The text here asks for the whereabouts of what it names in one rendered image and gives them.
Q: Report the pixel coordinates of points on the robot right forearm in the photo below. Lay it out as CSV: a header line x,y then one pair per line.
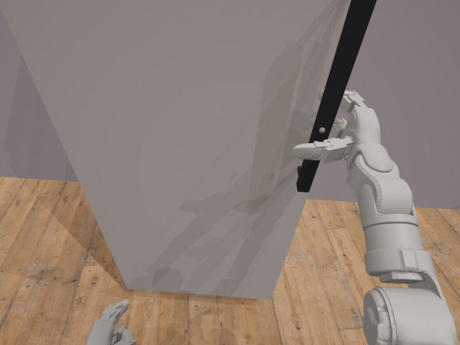
x,y
395,251

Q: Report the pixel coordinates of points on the robot left hand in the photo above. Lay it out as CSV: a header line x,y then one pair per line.
x,y
103,332

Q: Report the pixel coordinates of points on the fridge door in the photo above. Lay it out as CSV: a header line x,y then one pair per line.
x,y
179,118

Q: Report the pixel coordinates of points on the robot right hand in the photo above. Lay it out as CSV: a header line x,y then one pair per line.
x,y
362,126

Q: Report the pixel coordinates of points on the handle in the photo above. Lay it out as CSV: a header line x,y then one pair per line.
x,y
355,26

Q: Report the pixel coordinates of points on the robot right upper arm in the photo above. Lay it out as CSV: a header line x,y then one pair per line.
x,y
406,316

